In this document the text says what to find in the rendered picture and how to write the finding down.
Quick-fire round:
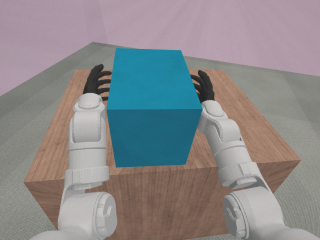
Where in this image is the robot left forearm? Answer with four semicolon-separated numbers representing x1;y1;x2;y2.
58;93;109;229

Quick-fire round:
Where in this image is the right robot upper arm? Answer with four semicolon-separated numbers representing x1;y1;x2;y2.
223;186;320;240

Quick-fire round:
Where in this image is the carton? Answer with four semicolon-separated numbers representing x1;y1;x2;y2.
106;48;203;168

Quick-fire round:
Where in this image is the left robot hand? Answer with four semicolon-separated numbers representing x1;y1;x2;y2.
83;64;112;101

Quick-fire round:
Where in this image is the pedestal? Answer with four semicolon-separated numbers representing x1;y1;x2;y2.
23;69;301;240

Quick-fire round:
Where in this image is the robot right forearm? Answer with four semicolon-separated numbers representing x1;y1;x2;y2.
197;100;284;223

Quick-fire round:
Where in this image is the left robot upper arm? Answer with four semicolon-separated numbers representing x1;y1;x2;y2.
29;191;117;240

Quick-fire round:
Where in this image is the right robot hand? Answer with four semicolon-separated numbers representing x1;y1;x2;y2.
190;70;215;103

